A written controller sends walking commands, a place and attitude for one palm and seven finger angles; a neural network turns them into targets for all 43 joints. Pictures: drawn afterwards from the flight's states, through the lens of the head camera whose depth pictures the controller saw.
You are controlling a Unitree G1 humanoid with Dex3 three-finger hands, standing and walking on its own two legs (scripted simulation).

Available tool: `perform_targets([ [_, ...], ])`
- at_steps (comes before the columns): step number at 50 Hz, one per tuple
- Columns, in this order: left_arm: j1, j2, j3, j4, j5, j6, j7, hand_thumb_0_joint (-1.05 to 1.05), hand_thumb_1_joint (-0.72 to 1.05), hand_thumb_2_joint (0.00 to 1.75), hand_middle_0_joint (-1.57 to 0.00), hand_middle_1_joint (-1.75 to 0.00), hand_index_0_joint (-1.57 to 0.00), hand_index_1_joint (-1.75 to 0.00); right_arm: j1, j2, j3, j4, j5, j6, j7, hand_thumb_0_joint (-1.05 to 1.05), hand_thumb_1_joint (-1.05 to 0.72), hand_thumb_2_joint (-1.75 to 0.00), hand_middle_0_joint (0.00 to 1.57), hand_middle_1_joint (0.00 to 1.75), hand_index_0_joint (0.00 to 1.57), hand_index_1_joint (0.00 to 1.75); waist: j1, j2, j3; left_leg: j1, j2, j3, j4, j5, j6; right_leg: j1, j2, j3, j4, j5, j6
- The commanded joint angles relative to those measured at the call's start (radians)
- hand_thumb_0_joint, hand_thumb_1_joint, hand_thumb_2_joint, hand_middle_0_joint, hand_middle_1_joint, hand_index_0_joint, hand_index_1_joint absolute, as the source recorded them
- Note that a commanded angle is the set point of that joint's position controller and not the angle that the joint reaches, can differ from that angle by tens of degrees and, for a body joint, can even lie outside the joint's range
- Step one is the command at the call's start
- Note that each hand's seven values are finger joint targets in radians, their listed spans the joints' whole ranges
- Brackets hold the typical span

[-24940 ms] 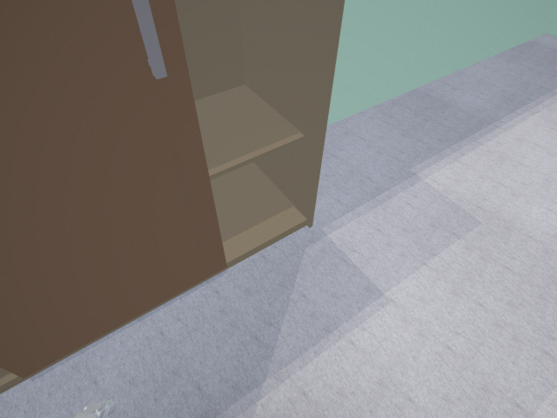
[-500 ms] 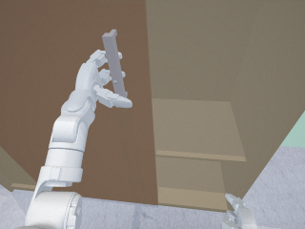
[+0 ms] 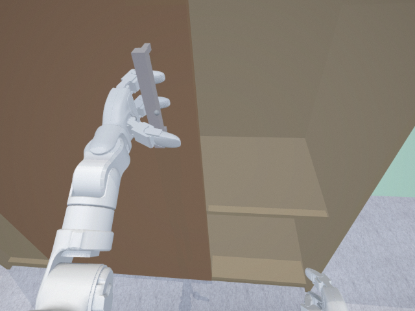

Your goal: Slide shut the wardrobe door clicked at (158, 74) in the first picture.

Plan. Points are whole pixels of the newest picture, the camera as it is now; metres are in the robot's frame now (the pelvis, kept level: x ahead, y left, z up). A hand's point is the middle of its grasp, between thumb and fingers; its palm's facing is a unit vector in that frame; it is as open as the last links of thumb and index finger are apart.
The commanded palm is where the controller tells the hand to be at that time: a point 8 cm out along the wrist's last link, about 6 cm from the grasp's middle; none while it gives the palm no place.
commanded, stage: slide the fingers in behind the handle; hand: left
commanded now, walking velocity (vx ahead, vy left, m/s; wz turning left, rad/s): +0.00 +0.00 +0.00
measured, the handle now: (154, 99) +0.44 +0.13 +0.23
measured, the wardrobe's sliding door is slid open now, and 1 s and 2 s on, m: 0.42 0.42 0.42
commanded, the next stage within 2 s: grip the handle and tug to test in 0.20 s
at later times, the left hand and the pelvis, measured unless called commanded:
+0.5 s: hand (158, 113) +0.38 +0.11 +0.24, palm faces -0.01 -1.00 -0.02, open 13.3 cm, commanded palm +0.35 +0.15 +0.23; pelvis +0.00 +0.00 +0.00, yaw +0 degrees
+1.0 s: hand (157, 112) +0.38 +0.11 +0.24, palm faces -0.02 -1.00 -0.02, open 6.0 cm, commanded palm +0.36 +0.16 +0.23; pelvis +0.01 +0.00 +0.00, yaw +0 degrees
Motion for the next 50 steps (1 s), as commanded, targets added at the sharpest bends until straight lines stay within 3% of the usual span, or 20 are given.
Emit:
perform_targets([
  [1, -0.42, 0.144, 0.043, -0.244, -0.005, -0.063, -0.009, 0.0, -0.5, 0.3, -0.3, -1.2, -0.3, -1.2, -0.178, -0.096, -0.033, -0.176, 0.002, -0.058, -0.006, 0.0, -0.9, -0.9, 0.2, 0.3, 0.2, 0.3, 0.005, -0.11, -0.232, 0.13, -0.048, 0.029, -0.025, 0.256, 0.061, 0.007, 0.05, -0.039, -0.047, 0.349, -0.032],
  [2, -0.42, 0.122, 0.023, -0.265, -0.005, -0.061, -0.01, 0.0, -0.5, 0.3, -0.3, -1.2, -0.3, -1.2, -0.179, -0.095, -0.033, -0.181, 0.003, -0.06, -0.004, 0.0, -0.9, -0.9, 0.2, 0.3, 0.2, 0.3, 0.004, -0.089, -0.241, 0.14, -0.048, 0.03, -0.024, 0.266, 0.06, 0.004, 0.05, -0.038, -0.043, 0.357, -0.033],
  [4, -0.425, 0.141, 0.035, -0.265, -0.006, -0.058, -0.006, 0.0, -0.5, 0.3, -0.3, -1.2, -0.3, -1.2, -0.175, -0.097, -0.032, -0.176, 0.003, -0.058, -0.004, 0.0, -0.9, -0.9, 0.2, 0.3, 0.2, 0.3, 0.004, -0.073, -0.23, 0.134, -0.048, 0.026, -0.024, 0.257, 0.058, 0.0, 0.049, -0.039, -0.047, 0.344, -0.035],
  [7, -0.409, 0.109, 0.009, -0.29, -0.005, -0.053, -0.004, 0.0, -0.5, 0.3, -0.3, -1.2, -0.3, -1.2, -0.184, -0.095, -0.034, -0.184, 0.004, -0.06, -0.002, 0.0, -0.9, -0.9, 0.2, 0.3, 0.2, 0.3, 0.003, -0.089, -0.249, 0.148, -0.048, 0.028, -0.022, 0.267, 0.058, 0.0, 0.051, -0.039, -0.043, 0.352, -0.033],
  [8, -0.403, 0.099, -0.002, -0.262, -0.004, -0.05, -0.002, 0.0, -0.5, 0.3, -0.3, -1.2, -0.3, -1.2, -0.182, -0.095, -0.034, -0.176, 0.003, -0.058, -0.001, 0.0, -0.9, -0.9, 0.2, 0.3, 0.2, 0.3, 0.002, -0.09, -0.225, 0.136, -0.048, 0.027, -0.022, 0.251, 0.058, -0.007, 0.052, -0.041, -0.048, 0.332, -0.033],
  [11, -0.434, 0.116, 0.012, -0.268, 0.0, -0.047, 0.006, 0.0, -0.5, 0.3, -0.3, -1.2, -0.3, -1.2, -0.179, -0.098, -0.037, -0.177, 0.004, -0.06, -0.003, 0.0, -0.9, -0.9, 0.2, 0.3, 0.2, 0.3, 0.0, -0.11, -0.232, 0.141, -0.047, 0.023, -0.027, 0.241, 0.06, -0.013, 0.054, -0.039, -0.051, 0.321, -0.032],
  [14, -0.461, 0.091, -0.017, -0.27, 0.007, -0.044, 0.01, 0.0, -0.5, 0.3, -0.3, -1.2, -0.3, -1.2, -0.176, -0.094, -0.035, -0.172, 0.003, -0.06, -0.004, 0.0, -0.9, -0.9, 0.2, 0.3, 0.2, 0.3, -0.007, -0.076, -0.231, 0.15, -0.05, 0.025, -0.024, 0.249, 0.061, -0.02, 0.052, -0.037, -0.053, 0.324, -0.033],
  [15, -0.45, 0.114, 0.007, -0.259, 0.006, -0.041, 0.012, 0.0, -0.5, 0.3, -0.3, -1.2, -0.3, -1.2, -0.171, -0.098, -0.036, -0.168, 0.001, -0.059, -0.004, 0.0, -0.9, -0.9, 0.2, 0.3, 0.2, 0.3, -0.003, -0.093, -0.243, 0.152, -0.048, 0.023, -0.023, 0.258, 0.061, -0.011, 0.053, -0.036, -0.051, 0.338, -0.034],
  [18, -0.437, 0.114, 0.005, -0.268, 0.009, -0.037, 0.012, 0.0, -0.36, 0.36, -0.32, -1.22, -0.32, -1.22, -0.177, -0.098, -0.036, -0.168, -0.001, -0.052, -0.003, 0.0, -0.9, -0.9, 0.2, 0.3, 0.2, 0.3, 0.004, -0.073, -0.262, 0.158, -0.051, 0.026, -0.017, 0.293, 0.058, 0.009, 0.051, -0.038, -0.041, 0.374, -0.037],
  [20, -0.438, 0.112, 0.012, -0.263, 0.0, -0.037, 0.011, 0.0, -0.27, 0.4, -0.32, -1.23, -0.32, -1.23, -0.178, -0.096, -0.034, -0.17, -0.001, -0.053, -0.003, 0.0, -0.9, -0.9, 0.2, 0.3, 0.2, 0.3, 0.001, -0.107, -0.254, 0.149, -0.05, 0.023, -0.018, 0.284, 0.059, 0.008, 0.052, -0.041, -0.042, 0.375, -0.034],
  [23, -0.448, 0.081, -0.019, -0.256, 0.005, -0.037, 0.011, 0.0, -0.13, 0.46, -0.34, -1.25, -0.34, -1.25, -0.181, -0.092, -0.034, -0.167, -0.001, -0.049, -0.002, 0.0, -0.9, -0.9, 0.2, 0.3, 0.2, 0.3, -0.002, -0.101, -0.232, 0.147, -0.051, 0.025, -0.018, 0.278, 0.06, -0.005, 0.053, -0.042, -0.045, 0.363, -0.035],
  [29, -0.413, 0.069, -0.035, -0.333, 0.01, -0.053, 0.011, 0.0, 0.15, 0.58, -0.37, -1.29, -0.37, -1.29, -0.183, -0.089, -0.037, -0.183, -0.002, -0.052, 0.01, 0.0, -0.9, -0.9, 0.2, 0.3, 0.2, 0.3, 0.003, -0.07, -0.287, 0.181, -0.049, 0.02, -0.005, 0.345, 0.057, 0.017, 0.049, -0.045, -0.021, 0.435, -0.04],
  [35, -0.417, 0.081, -0.022, -0.308, 0.004, -0.044, 0.005, 0.0, 0.43, 0.7, -0.4, -1.33, -0.4, -1.33, -0.195, -0.093, -0.036, -0.183, -0.002, -0.045, 0.006, 0.0, -0.9, -0.9, 0.2, 0.3, 0.2, 0.3, 0.0, -0.123, -0.252, 0.16, -0.048, 0.025, -0.011, 0.309, 0.06, 0.008, 0.052, -0.045, -0.03, 0.414, -0.034],
  [36, -0.443, 0.06, -0.043, -0.304, 0.004, -0.041, 0.002, 0.0, 0.48, 0.72, -0.41, -1.34, -0.41, -1.34, -0.195, -0.091, -0.033, -0.181, -0.002, -0.044, 0.005, 0.0, -0.9, -0.9, 0.2, 0.3, 0.2, 0.3, -0.004, -0.112, -0.24, 0.159, -0.051, 0.024, -0.013, 0.302, 0.06, -0.002, 0.052, -0.045, -0.031, 0.405, -0.034],
  [41, -0.432, 0.105, 0.001, -0.296, 0.006, -0.029, 0.005, 0.0, 0.71, 0.82, -0.43, -1.37, -0.43, -1.37, -0.192, -0.094, -0.034, -0.179, -0.002, -0.04, 0.001, 0.0, -0.9, -0.9, 0.2, 0.3, 0.2, 0.3, 0.004, -0.091, -0.262, 0.162, -0.052, 0.024, -0.01, 0.314, 0.059, 0.012, 0.05, -0.042, -0.03, 0.409, -0.037],
  [44, -0.413, 0.095, -0.003, -0.308, 0.005, -0.026, 0.005, 0.0, 0.85, 0.88, -0.44, -1.39, -0.44, -1.39, -0.189, -0.091, -0.033, -0.183, -0.004, -0.038, 0.005, 0.0, -0.9, -0.9, 0.2, 0.3, 0.2, 0.3, 0.006, -0.065, -0.276, 0.163, -0.054, 0.023, -0.004, 0.338, 0.057, 0.025, 0.048, -0.044, -0.023, 0.438, -0.039],
  [45, -0.412, 0.123, 0.025, -0.291, 0.002, -0.022, 0.006, 0.0, 0.9, 0.9, -0.45, -1.4, -0.45, -1.4, -0.184, -0.096, -0.034, -0.178, -0.004, -0.036, 0.003, 0.0, -0.9, -0.9, 0.2, 0.3, 0.2, 0.3, 0.006, -0.095, -0.27, 0.155, -0.053, 0.023, -0.004, 0.34, 0.059, 0.03, 0.049, -0.044, -0.026, 0.446, -0.037],
  [48, -0.373, 0.143, 0.045, -0.284, -0.002, -0.021, -0.001, 0.0, 0.9, 0.9, -0.45, -1.4, -0.45, -1.4, -0.191, -0.099, -0.034, -0.182, -0.005, -0.028, 0.001, 0.0, -0.9, -0.9, 0.2, 0.3, 0.2, 0.3, 0.016, -0.115, -0.262, 0.137, -0.055, 0.026, -0.006, 0.335, 0.06, 0.043, 0.049, -0.044, -0.026, 0.446, -0.038],
  [49, -0.395, 0.12, 0.027, -0.299, -0.007, -0.025, -0.004, 0.0, 0.9, 0.9, -0.45, -1.4, -0.45, -1.4, -0.191, -0.096, -0.032, -0.185, -0.004, -0.03, 0.002, 0.0, -0.9, -0.9, 0.2, 0.3, 0.2, 0.3, 0.007, -0.113, -0.263, 0.141, -0.056, 0.026, -0.009, 0.333, 0.061, 0.039, 0.047, -0.043, -0.026, 0.449, -0.036],
  [50, -0.388, 0.143, 0.048, -0.299, -0.005, -0.024, -0.003, 0.0, 0.9, 0.9, -0.45, -1.4, -0.45, -1.4, -0.192, -0.097, -0.034, -0.186, -0.004, -0.03, 0.001, 0.0, -0.9, -0.9, 0.2, 0.3, 0.2, 0.3, 0.011, -0.105, -0.263, 0.146, -0.052, 0.028, -0.008, 0.333, 0.06, 0.035, 0.049, -0.042, -0.026, 0.447, -0.037],
])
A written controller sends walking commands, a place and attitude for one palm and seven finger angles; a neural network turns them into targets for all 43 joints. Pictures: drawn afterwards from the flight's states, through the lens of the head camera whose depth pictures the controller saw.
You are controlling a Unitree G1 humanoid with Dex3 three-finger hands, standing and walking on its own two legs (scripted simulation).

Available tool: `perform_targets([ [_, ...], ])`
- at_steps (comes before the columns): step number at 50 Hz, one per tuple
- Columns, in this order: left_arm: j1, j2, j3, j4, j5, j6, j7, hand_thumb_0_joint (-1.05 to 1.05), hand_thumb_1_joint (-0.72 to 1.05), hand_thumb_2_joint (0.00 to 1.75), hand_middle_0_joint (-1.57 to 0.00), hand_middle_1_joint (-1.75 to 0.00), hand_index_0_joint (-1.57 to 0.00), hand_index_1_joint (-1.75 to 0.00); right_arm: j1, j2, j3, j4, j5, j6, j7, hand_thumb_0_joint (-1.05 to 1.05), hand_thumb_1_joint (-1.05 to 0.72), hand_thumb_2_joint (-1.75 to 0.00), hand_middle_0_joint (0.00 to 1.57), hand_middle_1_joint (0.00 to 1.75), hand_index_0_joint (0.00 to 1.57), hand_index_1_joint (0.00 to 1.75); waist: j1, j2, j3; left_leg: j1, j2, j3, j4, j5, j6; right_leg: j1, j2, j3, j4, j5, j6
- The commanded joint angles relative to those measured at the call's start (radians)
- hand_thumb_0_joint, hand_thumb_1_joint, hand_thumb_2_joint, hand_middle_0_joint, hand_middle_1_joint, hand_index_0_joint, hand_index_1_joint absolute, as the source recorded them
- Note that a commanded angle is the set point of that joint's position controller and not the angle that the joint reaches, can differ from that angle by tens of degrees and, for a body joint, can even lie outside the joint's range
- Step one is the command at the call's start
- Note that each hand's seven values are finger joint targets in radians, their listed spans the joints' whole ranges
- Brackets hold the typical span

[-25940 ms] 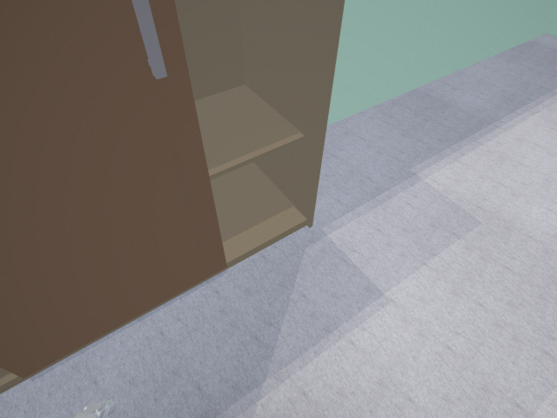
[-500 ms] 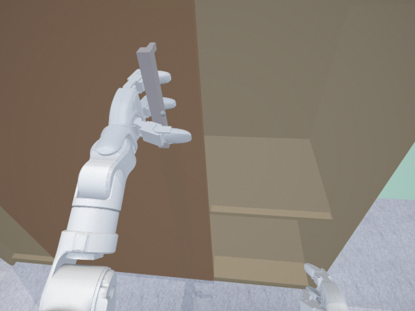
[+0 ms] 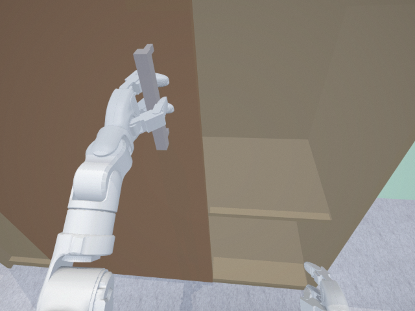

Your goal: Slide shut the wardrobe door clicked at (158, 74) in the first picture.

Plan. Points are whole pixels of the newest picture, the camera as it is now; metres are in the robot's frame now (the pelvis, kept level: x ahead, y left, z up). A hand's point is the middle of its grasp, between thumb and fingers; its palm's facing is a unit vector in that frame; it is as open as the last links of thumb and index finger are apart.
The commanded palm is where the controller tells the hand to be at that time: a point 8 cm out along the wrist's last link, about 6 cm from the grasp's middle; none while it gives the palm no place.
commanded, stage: grip the handle and tug to test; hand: left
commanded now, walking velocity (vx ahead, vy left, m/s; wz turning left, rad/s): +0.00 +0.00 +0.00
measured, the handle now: (156, 100) +0.43 +0.13 +0.23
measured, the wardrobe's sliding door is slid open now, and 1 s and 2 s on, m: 0.42 0.42 0.41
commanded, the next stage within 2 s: tug the door sideways, standing still in 0.72 s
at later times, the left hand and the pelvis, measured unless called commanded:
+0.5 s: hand (161, 114) +0.37 +0.10 +0.24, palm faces -0.01 -1.00 -0.02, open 6.0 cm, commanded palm +0.34 +0.16 +0.23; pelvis +0.00 +0.00 +0.00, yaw +0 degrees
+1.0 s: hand (161, 114) +0.37 +0.10 +0.24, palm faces -0.01 -1.00 -0.02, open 6.0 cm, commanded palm +0.35 +0.14 +0.23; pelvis +0.02 +0.00 +0.00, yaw +1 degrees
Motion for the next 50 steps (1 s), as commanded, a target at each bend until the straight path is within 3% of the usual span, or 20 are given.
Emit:
perform_targets([
  [1, -0.407, 0.122, 0.036, -0.241, -0.01, -0.073, -0.019, 0.0, 0.9, 0.9, -0.45, -1.4, -0.45, -1.4, -0.169, -0.091, -0.029, -0.175, -0.001, -0.053, -0.006, 0.0, -0.9, -0.9, 0.2, 0.3, 0.2, 0.3, 0.002, -0.09, -0.255, 0.144, -0.049, 0.031, -0.011, 0.351, 0.056, 0.024, 0.053, -0.041, -0.02, 0.458, -0.04],
  [4, -0.399, 0.156, 0.063, -0.242, -0.006, -0.074, -0.012, 0.0, 0.9, 0.9, -0.45, -1.4, -0.45, -1.4, -0.164, -0.096, -0.032, -0.175, -0.002, -0.051, -0.006, 0.0, -0.9, -0.9, 0.2, 0.3, 0.2, 0.3, 0.004, -0.109, -0.253, 0.133, -0.048, 0.032, -0.014, 0.336, 0.058, 0.027, 0.053, -0.038, -0.027, 0.445, -0.037],
  [8, -0.388, 0.147, 0.056, -0.235, -0.005, -0.068, -0.012, 0.0, 0.9, 0.9, -0.45, -1.4, -0.45, -1.4, -0.163, -0.094, -0.031, -0.175, -0.002, -0.047, -0.007, 0.0, -0.9, -0.9, 0.2, 0.3, 0.2, 0.3, 0.006, -0.087, -0.242, 0.13, -0.048, 0.032, -0.01, 0.338, 0.055, 0.023, 0.055, -0.039, -0.025, 0.437, -0.04],
  [10, -0.419, 0.118, 0.028, -0.238, -0.005, -0.068, -0.011, 0.0, 0.9, 0.9, -0.45, -1.4, -0.45, -1.4, -0.164, -0.092, -0.03, -0.176, 0.001, -0.049, -0.006, 0.0, -0.9, -0.9, 0.2, 0.3, 0.2, 0.3, -0.005, -0.085, -0.233, 0.138, -0.046, 0.032, -0.013, 0.321, 0.056, 0.003, 0.056, -0.038, -0.032, 0.42, -0.038],
  [13, -0.379, 0.15, 0.061, -0.228, -0.005, -0.065, -0.005, 0.0, 0.9, 0.9, -0.45, -1.4, -0.45, -1.4, -0.159, -0.097, -0.034, -0.172, -0.001, -0.05, -0.008, 0.0, -0.9, -0.9, 0.2, 0.3, 0.2, 0.3, 0.005, -0.106, -0.244, 0.132, -0.048, 0.031, -0.009, 0.329, 0.058, 0.019, 0.058, -0.038, -0.032, 0.429, -0.038],
  [16, -0.453, 0.123, 0.028, -0.191, -0.004, -0.055, -0.011, 0.0, 0.9, 0.9, -0.45, -1.4, -0.45, -1.4, -0.159, -0.096, -0.031, -0.166, 0.003, -0.05, -0.014, 0.0, -0.9, -0.9, 0.2, 0.3, 0.2, 0.3, -0.012, -0.097, -0.215, 0.128, -0.048, 0.032, -0.018, 0.281, 0.059, -0.014, 0.059, -0.034, -0.044, 0.377, -0.035],
  [18, -0.404, 0.143, 0.049, -0.183, -0.003, -0.053, -0.008, 0.0, 0.9, 0.9, -0.45, -1.4, -0.45, -1.4, -0.155, -0.099, -0.033, -0.163, 0.001, -0.049, -0.014, 0.0, -0.9, -0.9, 0.2, 0.3, 0.2, 0.3, 0.0, -0.107, -0.223, 0.125, -0.047, 0.03, -0.017, 0.293, 0.059, -0.001, 0.06, -0.036, -0.043, 0.378, -0.038],
  [20, -0.425, 0.111, 0.021, -0.204, -0.003, -0.055, -0.01, 0.0, 0.9, 0.9, -0.45, -1.4, -0.45, -1.4, -0.158, -0.093, -0.031, -0.17, 0.002, -0.053, -0.012, 0.0, -0.9, -0.9, 0.2, 0.3, 0.2, 0.3, -0.006, -0.088, -0.235, 0.135, -0.049, 0.03, -0.015, 0.298, 0.059, -0.003, 0.057, -0.036, -0.038, 0.391, -0.037],
  [21, -0.409, 0.127, 0.036, -0.22, 0.0, -0.058, -0.009, 0.0, 0.9, 0.9, -0.45, -1.4, -0.45, -1.4, -0.157, -0.094, -0.034, -0.172, 0.002, -0.055, -0.011, 0.0, -0.9, -0.9, 0.2, 0.3, 0.2, 0.3, -0.001, -0.082, -0.255, 0.145, -0.047, 0.03, -0.013, 0.312, 0.058, 0.004, 0.058, -0.037, -0.033, 0.401, -0.039],
  [22, -0.391, 0.096, 0.009, -0.243, 0.001, -0.06, -0.013, 0.0, 0.9, 0.9, -0.45, -1.4, -0.45, -1.4, -0.162, -0.09, -0.033, -0.181, 0.002, -0.057, -0.008, 0.0, -0.9, -0.9, 0.2, 0.3, 0.2, 0.3, -0.001, -0.076, -0.258, 0.152, -0.048, 0.032, -0.009, 0.333, 0.058, 0.006, 0.056, -0.037, -0.027, 0.425, -0.039],
  [25, -0.325, 0.13, 0.045, -0.244, -0.006, -0.059, -0.013, 0.0, 0.9, 0.9, -0.45, -1.4, -0.45, -1.4, -0.162, -0.096, -0.033, -0.183, 0.001, -0.052, -0.005, 0.0, -0.9, -0.9, 0.2, 0.3, 0.2, 0.3, 0.009, -0.11, -0.258, 0.13, -0.047, 0.033, -0.01, 0.323, 0.058, 0.021, 0.056, -0.04, -0.026, 0.432, -0.037],
  [27, -0.313, 0.12, 0.035, -0.275, -0.008, -0.059, -0.02, 0.0, 0.9, 0.9, -0.45, -1.4, -0.45, -1.4, -0.17, -0.094, -0.033, -0.195, 0.002, -0.052, -0.004, 0.0, -0.9, -0.9, 0.2, 0.3, 0.2, 0.3, 0.008, -0.129, -0.257, 0.13, -0.045, 0.033, -0.012, 0.325, 0.058, 0.023, 0.056, -0.041, -0.022, 0.436, -0.036],
  [29, -0.284, 0.113, 0.031, -0.284, -0.014, -0.057, -0.024, 0.0, 0.9, 0.9, -0.45, -1.4, -0.45, -1.4, -0.171, -0.094, -0.03, -0.197, 0.001, -0.051, -0.001, 0.0, -0.9, -0.9, 0.2, 0.3, 0.2, 0.3, 0.011, -0.114, -0.245, 0.121, -0.046, 0.031, -0.014, 0.32, 0.057, 0.022, 0.054, -0.042, -0.024, 0.431, -0.037],
  [33, -0.208, 0.158, 0.078, -0.302, -0.017, -0.039, -0.029, 0.0, 0.9, 0.9, -0.45, -1.4, -0.45, -1.4, -0.179, -0.1, -0.032, -0.203, 0.001, -0.044, -0.002, 0.0, -0.9, -0.9, 0.2, 0.3, 0.2, 0.3, 0.028, -0.127, -0.253, 0.111, -0.046, 0.038, -0.006, 0.354, 0.057, 0.045, 0.055, -0.041, -0.014, 0.475, -0.037],
  [38, -0.159, 0.142, 0.064, -0.381, -0.021, -0.016, -0.035, 0.0, 0.9, 0.9, -0.45, -1.4, -0.45, -1.4, -0.192, -0.098, -0.03, -0.221, 0.002, -0.039, 0.006, 0.0, -0.9, -0.9, 0.2, 0.3, 0.2, 0.3, 0.032, -0.104, -0.262, 0.116, -0.046, 0.039, 0.008, 0.411, 0.055, 0.054, 0.053, -0.044, 0.006, 0.536, -0.039],
  [41, -0.181, 0.115, 0.037, -0.404, -0.023, 0.003, -0.034, 0.0, 0.9, 0.9, -0.45, -1.4, -0.45, -1.4, -0.196, -0.096, -0.031, -0.225, 0.004, -0.037, 0.008, 0.0, -0.9, -0.9, 0.2, 0.3, 0.2, 0.3, 0.02, -0.099, -0.257, 0.128, -0.045, 0.042, 0.015, 0.416, 0.057, 0.034, 0.053, -0.043, 0.006, 0.548, -0.035],
  [42, -0.243, 0.147, 0.059, -0.382, -0.021, 0.009, -0.028, 0.0, 0.9, 0.9, -0.45, -1.4, -0.45, -1.4, -0.19, -0.102, -0.032, -0.213, 0.004, -0.035, 0.003, 0.0, -0.9, -0.9, 0.2, 0.3, 0.2, 0.3, 0.011, -0.12, -0.262, 0.13, -0.045, 0.041, 0.014, 0.411, 0.057, 0.031, 0.055, -0.042, 0.001, 0.542, -0.033],
  [44, -0.352, 0.072, -0.022, -0.338, -0.015, 0.02, -0.022, 0.0, 0.9, 0.9, -0.45, -1.4, -0.45, -1.4, -0.186, -0.097, -0.031, -0.194, 0.006, -0.036, -0.001, 0.0, -0.9, -0.9, 0.2, 0.3, 0.2, 0.3, -0.016, -0.105, -0.217, 0.133, -0.046, 0.039, 0.016, 0.388, 0.059, -0.007, 0.057, -0.041, -0.011, 0.51, -0.032],
  [48, -0.371, 0.026, -0.068, -0.334, 0.005, 0.025, 0.003, 0.0, 0.9, 0.9, -0.45, -1.4, -0.45, -1.4, -0.175, -0.092, -0.036, -0.18, 0.002, -0.041, 0.004, 0.0, -0.9, -0.9, 0.2, 0.3, 0.2, 0.3, -0.014, -0.041, -0.254, 0.171, -0.049, 0.029, 0.035, 0.438, 0.057, -0.011, 0.057, -0.043, 0.004, 0.532, -0.041],
  [50, -0.401, 0.001, -0.098, -0.342, 0.012, 0.015, 0.01, 0.0, 0.9, 0.9, -0.45, -1.4, -0.45, -1.4, -0.175, -0.089, -0.039, -0.182, 0.001, -0.042, 0.01, 0.0, -0.9, -0.9, 0.2, 0.3, 0.2, 0.3, -0.022, -0.068, -0.283, 0.184, -0.049, 0.021, 0.04, 0.444, 0.057, -0.011, 0.057, -0.047, 0.014, 0.541, -0.041],
])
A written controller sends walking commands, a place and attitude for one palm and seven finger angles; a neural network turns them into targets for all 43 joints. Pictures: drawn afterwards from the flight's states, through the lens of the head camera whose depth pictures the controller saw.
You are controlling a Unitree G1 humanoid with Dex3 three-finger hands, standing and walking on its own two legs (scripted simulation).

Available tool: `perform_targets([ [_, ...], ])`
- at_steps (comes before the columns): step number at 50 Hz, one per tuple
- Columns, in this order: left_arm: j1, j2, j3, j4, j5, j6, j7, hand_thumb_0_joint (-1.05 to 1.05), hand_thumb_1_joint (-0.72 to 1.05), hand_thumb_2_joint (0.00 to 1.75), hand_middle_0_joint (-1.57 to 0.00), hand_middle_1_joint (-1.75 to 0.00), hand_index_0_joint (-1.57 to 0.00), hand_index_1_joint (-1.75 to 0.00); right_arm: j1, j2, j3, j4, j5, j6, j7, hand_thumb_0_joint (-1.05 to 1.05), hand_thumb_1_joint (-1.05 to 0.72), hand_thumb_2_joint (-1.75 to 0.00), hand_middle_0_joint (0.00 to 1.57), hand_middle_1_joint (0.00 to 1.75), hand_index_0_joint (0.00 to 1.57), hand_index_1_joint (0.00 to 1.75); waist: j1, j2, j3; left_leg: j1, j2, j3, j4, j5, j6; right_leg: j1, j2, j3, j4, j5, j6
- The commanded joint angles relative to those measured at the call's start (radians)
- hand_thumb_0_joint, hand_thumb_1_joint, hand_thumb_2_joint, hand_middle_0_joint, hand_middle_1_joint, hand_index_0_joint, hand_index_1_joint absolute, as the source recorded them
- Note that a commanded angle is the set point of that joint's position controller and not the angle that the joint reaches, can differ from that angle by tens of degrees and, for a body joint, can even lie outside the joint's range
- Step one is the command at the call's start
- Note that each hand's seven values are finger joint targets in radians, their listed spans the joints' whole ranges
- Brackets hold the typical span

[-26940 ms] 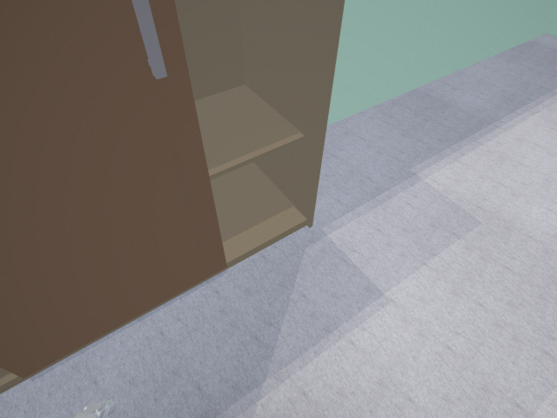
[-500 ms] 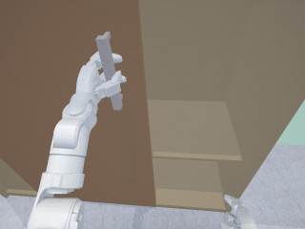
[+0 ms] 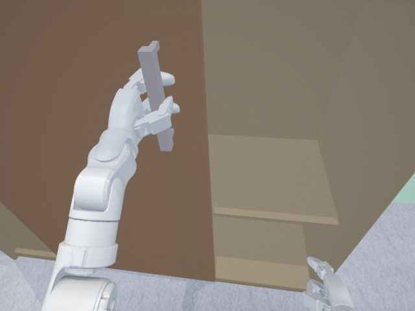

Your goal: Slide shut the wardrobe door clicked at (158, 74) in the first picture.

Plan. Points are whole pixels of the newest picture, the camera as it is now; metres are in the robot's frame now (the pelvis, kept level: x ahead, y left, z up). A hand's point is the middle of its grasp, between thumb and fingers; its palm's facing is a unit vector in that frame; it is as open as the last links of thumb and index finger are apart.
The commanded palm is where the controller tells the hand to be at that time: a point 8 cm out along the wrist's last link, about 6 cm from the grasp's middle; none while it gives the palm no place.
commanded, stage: tug the door sideways, standing still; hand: left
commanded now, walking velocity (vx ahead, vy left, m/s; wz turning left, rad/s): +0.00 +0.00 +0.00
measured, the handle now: (161, 100) +0.41 +0.12 +0.24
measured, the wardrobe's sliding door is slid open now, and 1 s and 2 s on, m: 0.42 0.41 0.31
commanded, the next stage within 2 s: step sideways, sliding the door along in 0.74 s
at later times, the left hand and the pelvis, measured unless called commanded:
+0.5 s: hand (169, 117) +0.36 +0.10 +0.24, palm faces +0.05 -1.00 -0.08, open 6.1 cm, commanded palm +0.33 +0.09 +0.23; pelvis -0.03 +0.01 +0.00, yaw +2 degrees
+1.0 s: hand (171, 119) +0.37 +0.09 +0.23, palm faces +0.03 -0.99 -0.14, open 6.3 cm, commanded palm +0.35 +0.13 +0.24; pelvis -0.04 +0.00 -0.01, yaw -1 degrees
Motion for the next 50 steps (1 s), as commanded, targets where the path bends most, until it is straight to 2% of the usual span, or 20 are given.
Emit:
perform_targets([
  [1, -0.465, 0.017, -0.09, -0.18, 0.011, -0.061, -0.008, 0.0, 0.9, 0.9, -0.45, -1.4, -0.45, -1.4, -0.16, -0.07, -0.027, -0.162, -0.005, -0.058, 0.004, 0.0, -0.9, -0.9, 0.2, 0.3, 0.2, 0.3, -0.053, -0.063, -0.28, 0.208, -0.047, 0.03, 0.017, 0.488, 0.061, -0.01, 0.056, -0.037, 0.005, 0.581, -0.04],
  [8, -0.538, -0.064, -0.188, -0.137, 0.019, -0.115, -0.013, 0.0, 0.9, 0.9, -0.45, -1.4, -0.45, -1.4, -0.158, -0.062, -0.029, -0.154, -0.009, -0.052, 0.013, 0.0, -0.9, -0.9, 0.2, 0.3, 0.2, 0.3, -0.07, -0.095, -0.262, 0.207, -0.046, 0.01, 0.02, 0.438, 0.064, -0.037, 0.056, -0.043, 0.009, 0.53, -0.042],
  [12, -0.624, -0.108, -0.231, -0.126, 0.022, -0.144, -0.013, 0.0, 0.9, 0.9, -0.45, -1.4, -0.45, -1.4, -0.162, -0.05, -0.026, -0.156, -0.009, -0.062, 0.019, 0.0, -0.9, -0.9, 0.2, 0.3, 0.2, 0.3, -0.078, -0.044, -0.275, 0.233, -0.046, 0.001, 0.019, 0.41, 0.061, -0.063, 0.057, -0.042, 0.014, 0.485, -0.045],
  [13, -0.62, -0.119, -0.248, -0.101, 0.025, -0.15, -0.009, 0.0, 0.9, 0.9, -0.45, -1.4, -0.45, -1.4, -0.157, -0.05, -0.026, -0.145, -0.008, -0.059, 0.022, 0.0, -0.9, -0.9, 0.2, 0.3, 0.2, 0.3, -0.08, -0.034, -0.248, 0.217, -0.044, -0.005, 0.017, 0.387, 0.057, -0.07, 0.056, -0.045, 0.008, 0.451, -0.048],
  [17, -0.675, -0.168, -0.288, -0.078, 0.025, -0.178, -0.002, 0.0, 0.9, 0.9, -0.45, -1.4, -0.45, -1.4, -0.154, -0.044, -0.026, -0.145, -0.008, -0.074, 0.029, 0.0, -0.9, -0.9, 0.2, 0.3, 0.2, 0.3, -0.087, -0.033, -0.26, 0.228, -0.041, -0.017, 0.013, 0.364, 0.056, -0.089, 0.06, -0.048, 0.014, 0.419, -0.049],
  [18, -0.67, -0.178, -0.301, -0.065, 0.023, -0.184, 0.002, 0.0, 0.9, 0.9, -0.45, -1.4, -0.45, -1.4, -0.146, -0.046, -0.03, -0.133, -0.01, -0.074, 0.031, 0.0, -0.9, -0.9, 0.2, 0.3, 0.2, 0.3, -0.091, -0.056, -0.255, 0.218, -0.04, -0.021, 0.011, 0.347, 0.056, -0.085, 0.059, -0.052, 0.009, 0.4, -0.048],
  [19, -0.706, -0.182, -0.306, -0.08, 0.024, -0.194, 0.004, 0.0, 0.9, 0.9, -0.45, -1.4, -0.45, -1.4, -0.149, -0.043, -0.029, -0.135, -0.008, -0.08, 0.034, 0.0, -0.9, -0.9, 0.2, 0.3, 0.2, 0.3, -0.093, -0.025, -0.268, 0.23, -0.04, -0.023, 0.008, 0.34, 0.054, -0.092, 0.058, -0.049, 0.008, 0.389, -0.05],
  [20, -0.705, -0.185, -0.307, -0.059, 0.023, -0.199, 0.006, 0.0, 0.9, 0.9, -0.45, -1.4, -0.45, -1.4, -0.146, -0.044, -0.031, -0.133, -0.008, -0.082, 0.034, 0.0, -0.9, -0.9, 0.2, 0.3, 0.2, 0.3, -0.093, -0.054, -0.266, 0.223, -0.039, -0.027, 0.01, 0.333, 0.054, -0.092, 0.062, -0.052, 0.011, 0.382, -0.05],
  [21, -0.714, -0.18, -0.302, -0.047, 0.027, -0.202, 0.007, 0.0, 0.9, 0.9, -0.45, -1.4, -0.45, -1.4, -0.144, -0.045, -0.031, -0.129, -0.008, -0.086, 0.035, 0.0, -0.9, -0.9, 0.2, 0.3, 0.2, 0.3, -0.092, -0.032, -0.267, 0.23, -0.04, -0.024, 0.009, 0.334, 0.053, -0.099, 0.061, -0.05, 0.01, 0.381, -0.051],
  [26, -0.746, -0.19, -0.307, -0.011, 0.024, -0.228, 0.014, 0.0, 0.9, 0.9, -0.45, -1.4, -0.45, -1.4, -0.129, -0.046, -0.033, -0.115, -0.008, -0.104, 0.039, 0.0, -0.9, -0.9, 0.2, 0.3, 0.2, 0.3, -0.093, -0.055, -0.273, 0.222, -0.04, -0.033, -0.003, 0.299, 0.051, -0.104, 0.065, -0.055, 0.004, 0.34, -0.049],
  [30, -0.781, -0.193, -0.31, 0.0, 0.03, -0.25, 0.022, 0.0, 0.9, 0.9, -0.45, -1.4, -0.45, -1.4, -0.119, -0.047, -0.036, -0.103, -0.007, -0.118, 0.044, 0.0, -0.9, -0.9, 0.2, 0.3, 0.2, 0.3, -0.094, -0.017, -0.278, 0.234, -0.041, -0.036, -0.006, 0.298, 0.046, -0.112, 0.065, -0.055, 0.003, 0.326, -0.052],
  [34, -0.783, -0.201, -0.315, 0.039, 0.029, -0.261, 0.03, 0.0, 0.9, 0.9, -0.45, -1.4, -0.45, -1.4, -0.107, -0.047, -0.036, -0.088, -0.006, -0.129, 0.045, 0.0, -0.9, -0.9, 0.2, 0.3, 0.2, 0.3, -0.097, -0.05, -0.256, 0.213, -0.039, -0.038, -0.017, 0.268, 0.046, -0.116, 0.067, -0.058, -0.006, 0.304, -0.049],
  [41, -0.799, -0.211, -0.316, 0.073, 0.028, -0.272, 0.034, 0.0, 0.9, 0.9, -0.45, -1.4, -0.45, -1.4, -0.105, -0.046, -0.037, -0.083, -0.003, -0.15, 0.046, 0.0, -0.9, -0.9, 0.2, 0.3, 0.2, 0.3, -0.096, -0.044, -0.247, 0.21, -0.04, -0.032, -0.019, 0.248, 0.046, -0.129, 0.068, -0.054, -0.011, 0.291, -0.048],
  [42, -0.896, -0.146, -0.269, 0.018, 0.027, -0.279, 0.039, 0.0, 0.9, 0.9, -0.45, -1.4, -0.45, -1.4, -0.096, -0.054, -0.038, -0.078, -0.006, -0.154, 0.042, 0.0, -0.9, -0.9, 0.2, 0.3, 0.2, 0.3, -0.098, -0.041, -0.292, 0.23, -0.045, -0.031, -0.021, 0.255, 0.048, -0.114, 0.067, -0.049, -0.019, 0.3, -0.046],
  [43, -0.862, 0.355, 0.09, -0.036, 0.081, -0.454, 0.095, 0.0, 0.9, 0.9, -0.45, -1.4, -0.45, -1.4, -0.032, -0.092, -0.038, -0.116, -0.021, -0.133, 0.014, 0.0, -0.9, -0.9, 0.2, 0.3, 0.2, 0.3, -0.045, 0.038, -0.138, 0.032, 0.02, -0.032, -0.031, 0.138, 0.082, -0.119, 0.005, 0.013, -0.019, 0.173, -0.029],
  [44, -0.777, 0.198, -0.042, 0.036, 0.104, -0.509, 0.082, 0.0, 0.9, 0.9, -0.45, -1.4, -0.45, -1.4, -0.061, -0.067, -0.04, -0.079, -0.029, -0.117, 0.009, 0.0, -0.9, -0.9, 0.2, 0.3, 0.2, 0.3, -0.051, -0.072, -0.123, 0.018, 0.016, -0.041, -0.041, 0.045, 0.079, -0.124, 0.015, 0.007, -0.03, 0.12, -0.021],
  [45, -0.698, 0.14, -0.066, 0.073, 0.104, -0.537, 0.077, 0.0, 0.9, 0.9, -0.45, -1.4, -0.45, -1.4, -0.076, -0.06, -0.048, -0.085, -0.034, -0.113, 0.004, 0.0, -0.9, -0.9, 0.2, 0.3, 0.2, 0.3, -0.039, -0.09, -0.119, 0.048, 0.026, -0.036, -0.029, 0.031, 0.087, -0.155, 0.018, 0.005, -0.043, 0.112, -0.02],
  [46, -0.665, 0.089, -0.105, 0.06, 0.096, -0.555, 0.062, 0.0, 0.9, 0.9, -0.45, -1.4, -0.45, -1.4, -0.074, -0.054, -0.05, -0.102, -0.034, -0.108, 0.0, 0.0, -0.9, -0.9, 0.2, 0.3, 0.2, 0.3, -0.042, -0.117, -0.138, 0.069, 0.05, -0.059, -0.027, 0.057, 0.094, -0.157, 0.028, -0.007, -0.015, 0.109, -0.015],
  [48, -0.678, 0.132, -0.088, 0.005, 0.099, -0.589, 0.058, 0.0, 0.9, 0.9, -0.45, -1.4, -0.45, -1.4, -0.071, -0.067, -0.061, -0.121, -0.026, -0.093, -0.009, 0.0, -0.9, -0.9, 0.2, 0.3, 0.2, 0.3, -0.051, -0.051, -0.201, 0.106, 0.121, -0.128, -0.025, 0.117, 0.121, -0.171, 0.051, -0.016, 0.096, 0.085, -0.014],
  [50, -0.693, 0.129, -0.081, -0.021, 0.102, -0.607, 0.059, 0.0, 0.9, 0.9, -0.45, -1.4, -0.45, -1.4, -0.066, -0.068, -0.069, -0.134, -0.027, -0.082, -0.013, 0.0, -0.9, -0.9, 0.2, 0.3, 0.2, 0.3, -0.055, 0.043, -0.257, 0.188, 0.182, -0.193, 0.004, 0.256, 0.153, -0.227, 0.076, -0.022, 0.177, 0.021, -0.012],
])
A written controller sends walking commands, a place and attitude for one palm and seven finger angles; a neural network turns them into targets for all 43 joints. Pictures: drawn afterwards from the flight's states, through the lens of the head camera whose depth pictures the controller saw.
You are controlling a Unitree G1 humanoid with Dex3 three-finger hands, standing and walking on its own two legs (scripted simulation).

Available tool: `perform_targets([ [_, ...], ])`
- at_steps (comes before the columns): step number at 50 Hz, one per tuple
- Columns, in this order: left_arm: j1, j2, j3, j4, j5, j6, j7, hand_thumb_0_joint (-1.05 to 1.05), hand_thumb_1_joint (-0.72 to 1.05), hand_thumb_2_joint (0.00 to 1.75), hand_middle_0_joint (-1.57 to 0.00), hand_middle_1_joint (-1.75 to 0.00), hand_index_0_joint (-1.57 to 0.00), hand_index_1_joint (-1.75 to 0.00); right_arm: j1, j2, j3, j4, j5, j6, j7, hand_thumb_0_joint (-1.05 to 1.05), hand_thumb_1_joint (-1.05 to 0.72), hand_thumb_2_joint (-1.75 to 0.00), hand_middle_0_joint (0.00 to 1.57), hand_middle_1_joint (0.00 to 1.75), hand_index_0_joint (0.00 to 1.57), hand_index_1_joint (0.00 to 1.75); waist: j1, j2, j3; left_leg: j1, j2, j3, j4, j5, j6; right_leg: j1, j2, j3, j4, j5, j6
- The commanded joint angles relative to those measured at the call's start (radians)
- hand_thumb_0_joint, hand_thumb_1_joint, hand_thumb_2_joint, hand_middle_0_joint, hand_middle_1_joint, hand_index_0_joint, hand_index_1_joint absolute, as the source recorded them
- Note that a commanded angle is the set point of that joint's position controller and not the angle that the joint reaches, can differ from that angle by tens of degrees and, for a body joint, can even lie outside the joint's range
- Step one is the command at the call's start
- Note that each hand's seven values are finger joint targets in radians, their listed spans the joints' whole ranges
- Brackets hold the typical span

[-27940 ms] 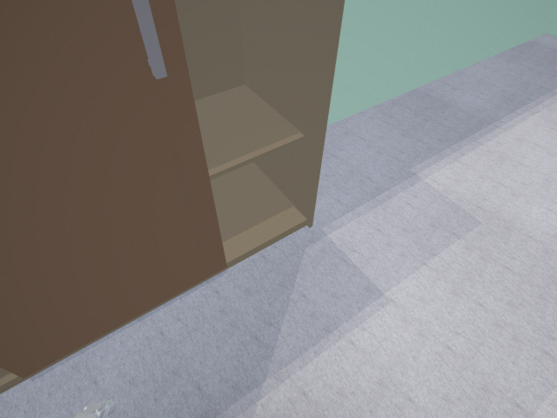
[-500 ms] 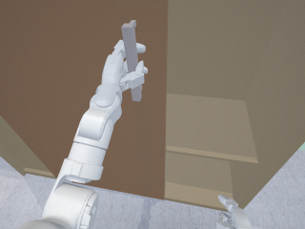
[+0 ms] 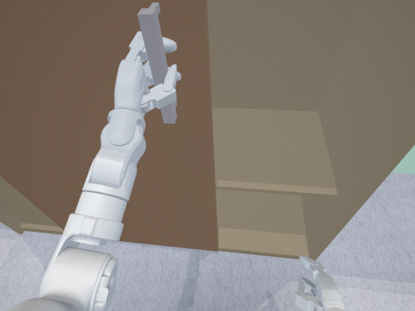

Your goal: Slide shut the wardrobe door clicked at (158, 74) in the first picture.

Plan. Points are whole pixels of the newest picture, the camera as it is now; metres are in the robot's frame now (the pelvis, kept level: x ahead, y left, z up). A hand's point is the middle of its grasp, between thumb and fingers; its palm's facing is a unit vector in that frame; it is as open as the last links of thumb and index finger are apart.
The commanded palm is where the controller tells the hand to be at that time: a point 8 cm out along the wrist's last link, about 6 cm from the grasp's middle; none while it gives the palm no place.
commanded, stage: step sideways, sliding the door along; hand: left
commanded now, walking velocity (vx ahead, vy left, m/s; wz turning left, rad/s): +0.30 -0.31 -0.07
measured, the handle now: (163, 69) +0.45 +0.12 +0.24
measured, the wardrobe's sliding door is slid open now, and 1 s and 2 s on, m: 0.41 0.31 0.01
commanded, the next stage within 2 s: none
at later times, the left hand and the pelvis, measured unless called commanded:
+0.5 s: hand (181, 89) +0.41 +0.08 +0.23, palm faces +0.24 -0.97 -0.10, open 6.7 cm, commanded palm +0.39 +0.05 +0.23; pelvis +0.01 -0.10 -0.01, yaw +6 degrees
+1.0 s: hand (238, 90) +0.42 -0.02 +0.23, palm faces +0.32 -0.94 -0.09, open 6.8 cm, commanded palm +0.38 -0.04 +0.23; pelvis +0.08 -0.22 +0.00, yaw +5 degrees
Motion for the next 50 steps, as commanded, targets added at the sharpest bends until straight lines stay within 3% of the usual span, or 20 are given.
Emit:
perform_targets([
  [1, -0.549, 0.061, -0.013, -0.355, 0.022, -0.184, -0.031, 0.0, 0.9, 0.9, -0.45, -1.4, -0.45, -1.4, -0.08, -0.118, -0.054, -0.152, -0.001, -0.016, -0.018, 0.0, -0.9, -0.9, 0.2, 0.3, 0.2, 0.3, -0.058, 0.085, -0.374, 0.352, 0.199, -0.217, -0.055, 0.345, 0.164, -0.14, 0.076, -0.032, 0.093, -0.073, -0.021],
  [5, -0.558, 0.055, -0.03, -0.403, 0.028, -0.193, -0.033, 0.0, 0.9, 0.9, -0.45, -1.4, -0.45, -1.4, -0.091, -0.109, -0.055, -0.169, 0.008, 0.006, -0.002, 0.0, -0.9, -0.9, 0.2, 0.3, 0.2, 0.3, -0.054, 0.103, -0.381, 0.341, 0.201, -0.162, 0.054, 0.52, 0.159, -0.055, 0.072, -0.016, -0.028, -0.067, -0.043],
  [7, -0.571, 0.063, -0.031, -0.395, 0.038, -0.2, -0.041, 0.0, 0.9, 0.9, -0.45, -1.4, -0.45, -1.4, -0.088, -0.103, -0.059, -0.172, 0.017, 0.012, 0.0, 0.0, -0.9, -0.9, 0.2, 0.3, 0.2, 0.3, -0.048, -0.082, -0.369, 0.2, 0.095, -0.017, 0.209, 0.414, 0.09, 0.096, 0.015, 0.028, -0.186, 0.218, -0.069],
  [8, -0.575, 0.117, -0.016, -0.348, 0.019, -0.197, -0.027, 0.0, 0.9, 0.9, -0.45, -1.4, -0.45, -1.4, -0.063, -0.086, -0.074, -0.154, 0.038, 0.013, -0.002, 0.0, -0.9, -0.9, 0.2, 0.3, 0.2, 0.3, -0.028, -0.313, -0.369, 0.032, 0.038, 0.024, 0.337, 0.325, 0.052, 0.222, -0.092, 0.109, -0.176, 0.468, -0.114],
  [10, -0.557, 0.062, -0.033, -0.375, 0.048, -0.198, -0.041, 0.0, 0.9, 0.9, -0.45, -1.4, -0.45, -1.4, -0.127, -0.081, -0.076, -0.156, 0.021, 0.023, -0.013, 0.0, -0.9, -0.9, 0.2, 0.3, 0.2, 0.3, -0.028, -0.454, -0.286, -0.158, -0.04, 0.036, 0.488, -0.199, 0.048, 0.298, -0.194, 0.239, -0.124, 0.769, -0.211],
  [12, -0.577, -0.041, -0.132, -0.428, 0.05, -0.221, -0.047, 0.0, 0.9, 0.9, -0.45, -1.4, -0.45, -1.4, -0.127, -0.055, -0.057, -0.15, 0.016, 0.022, -0.014, 0.0, -0.9, -0.9, 0.2, 0.3, 0.2, 0.3, -0.039, -0.25, -0.279, -0.091, -0.011, 0.019, 0.299, -0.206, 0.07, 0.249, -0.186, 0.161, -0.023, 0.738, -0.196],
  [14, -0.596, -0.107, -0.197, -0.47, 0.047, -0.243, -0.037, 0.0, 0.9, 0.9, -0.45, -1.4, -0.45, -1.4, -0.111, -0.053, -0.054, -0.135, 0.014, 0.027, -0.012, 0.0, -0.9, -0.9, 0.2, 0.3, 0.2, 0.3, -0.124, -0.067, -0.355, 0.308, 0.007, 0.054, -0.12, 0.206, 0.079, 0.024, -0.095, -0.002, 0.259, 0.644, -0.124],
  [16, -0.631, -0.144, -0.244, -0.525, 0.02, -0.269, -0.037, 0.0, 0.9, 0.9, -0.45, -1.4, -0.45, -1.4, -0.111, -0.11, -0.089, -0.156, 0.005, 0.034, 0.02, 0.0, -0.9, -0.9, 0.2, 0.3, 0.2, 0.3, -0.112, 0.257, -0.397, 0.681, 0.356, -0.405, -0.121, 0.871, 0.208, -0.41, 0.054, 0.019, 0.64, -0.2, -0.069],
  [18, -0.596, -0.137, -0.227, -0.45, 0.006, -0.243, -0.052, 0.0, 0.9, 0.9, -0.45, -1.4, -0.45, -1.4, -0.101, -0.124, -0.101, -0.167, 0.03, 0.051, 0.056, 0.0, -0.9, -0.9, 0.2, 0.3, 0.2, 0.3, -0.096, 0.05, -0.325, 0.596, 0.449, -0.421, -0.072, 0.827, 0.303, -0.477, 0.007, 0.171, 0.742, -0.237, -0.074],
  [20, -0.615, -0.071, -0.194, -0.56, 0.034, -0.246, -0.061, 0.0, 0.9, 0.9, -0.45, -1.4, -0.45, -1.4, -0.145, -0.113, -0.093, -0.171, 0.017, 0.059, 0.056, 0.0, -0.9, -0.9, 0.2, 0.3, 0.2, 0.3, -0.084, 0.038, -0.284, 0.446, 0.435, -0.377, -0.043, 0.626, 0.294, -0.4, -0.065, 0.222, 0.573, -0.238, -0.064],
  [24, -0.611, -0.131, -0.245, -0.488, 0.05, -0.243, -0.082, 0.0, 0.9, 0.9, -0.45, -1.4, -0.45, -1.4, -0.141, -0.127, -0.114, -0.187, 0.034, 0.044, 0.06, 0.0, -0.9, -0.9, 0.2, 0.3, 0.2, 0.3, -0.084, 0.109, -0.344, 0.264, 0.289, -0.04, -0.045, 0.488, 0.163, -0.006, 0.029, -0.014, 0.269, -0.032, -0.035],
  [29, -0.547, -0.12, -0.241, -0.486, 0.047, -0.229, -0.09, 0.0, 0.9, 0.9, -0.45, -1.4, -0.45, -1.4, -0.158, -0.11, -0.102, -0.212, 0.047, 0.039, 0.061, 0.0, -0.9, -0.9, 0.2, 0.3, 0.2, 0.3, -0.061, 0.159, -0.332, 0.244, 0.218, 0.017, 0.152, 0.492, 0.087, 0.132, 0.076, -0.074, 0.011, 0.139, -0.025],
  [31, -0.521, -0.046, -0.205, -0.517, 0.061, -0.233, -0.075, 0.0, 0.9, 0.9, -0.45, -1.4, -0.45, -1.4, -0.149, -0.071, -0.095, -0.207, 0.052, 0.042, 0.051, 0.0, -0.9, -0.9, 0.2, 0.3, 0.2, 0.3, -0.058, -0.162, -0.33, 0.073, 0.057, 0.074, 0.409, 0.291, 0.02, 0.286, -0.087, 0.123, -0.126, 0.724, -0.105],
  [33, -0.432, 0.041, -0.145, -0.555, 0.062, -0.206, -0.049, 0.0, 0.9, 0.9, -0.45, -1.4, -0.45, -1.4, -0.158, -0.079, -0.108, -0.18, 0.049, 0.051, 0.03, 0.0, -0.9, -0.9, 0.2, 0.3, 0.2, 0.3, -0.038, -0.459, -0.332, -0.155, 0.002, 0.01, 0.528, -0.293, 0.003, 0.413, -0.235, 0.329, -0.042, 1.167, -0.226],
  [35, -0.466, -0.045, -0.207, -0.691, 0.048, -0.217, -0.049, 0.0, 0.9, 0.9, -0.45, -1.4, -0.45, -1.4, -0.171, -0.058, -0.09, -0.18, 0.031, 0.052, 0.023, 0.0, -0.9, -0.9, 0.2, 0.3, 0.2, 0.3, -0.059, -0.319, -0.306, -0.085, 0.043, -0.004, 0.272, -0.279, 0.038, 0.333, -0.219, 0.237, 0.021, 1.06, -0.188],
  [37, -0.443, -0.081, -0.242, -0.755, 0.033, -0.242, -0.044, 0.0, 0.9, 0.9, -0.45, -1.4, -0.45, -1.4, -0.174, -0.064, -0.089, -0.161, 0.019, 0.052, 0.021, 0.0, -0.9, -0.9, 0.2, 0.3, 0.2, 0.3, -0.1, -0.115, -0.374, 0.279, 0.104, 0.066, -0.169, 0.271, 0.043, 0.143, -0.119, 0.059, 0.213, 0.793, -0.082],
  [39, -0.389, -0.13, -0.28, -0.783, 0.016, -0.259, -0.055, 0.0, 0.9, 0.9, -0.45, -1.4, -0.45, -1.4, -0.192, -0.11, -0.12, -0.226, 0.017, 0.056, 0.056, 0.0, -0.9, -0.9, 0.2, 0.3, 0.2, 0.3, -0.055, 0.244, -0.444, 0.622, 0.464, -0.275, -0.111, 1.071, 0.194, -0.255, 0.009, 0.048, 0.52, -0.2, -0.017],
  [41, -0.41, -0.108, -0.249, -0.787, 0.039, -0.262, -0.066, 0.0, 0.9, 0.9, -0.45, -1.4, -0.45, -1.4, -0.181, -0.129, -0.128, -0.226, 0.019, 0.046, 0.087, 0.0, -0.9, -0.9, 0.2, 0.3, 0.2, 0.3, -0.065, 0.071, -0.382, 0.529, 0.491, -0.162, -0.066, 0.908, 0.238, -0.301, 0.007, 0.114, 0.64, -0.224, -0.011],
  [45, -0.316, -0.099, -0.245, -0.778, 0.064, -0.238, -0.067, 0.0, 0.9, 0.9, -0.45, -1.4, -0.45, -1.4, -0.167, -0.133, -0.129, -0.23, 0.026, 0.033, 0.117, 0.0, -0.9, -0.9, 0.2, 0.3, 0.2, 0.3, -0.066, 0.199, -0.3, 0.471, 0.384, 0.043, -0.043, 0.834, 0.133, -0.213, 0.006, 0.023, 0.39, -0.103, -0.016],
  [50, -0.239, -0.068, -0.229, -0.829, 0.062, -0.239, -0.075, 0.0, 0.9, 0.9, -0.45, -1.4, -0.45, -1.4, -0.172, -0.122, -0.109, -0.273, 0.032, 0.01, 0.109, 0.0, -0.9, -0.9, 0.2, 0.3, 0.2, 0.3, -0.078, 0.205, -0.268, 0.389, 0.357, 0.085, 0.023, 0.799, 0.076, -0.04, 0.052, -0.056, 0.151, 0.021, -0.012],
])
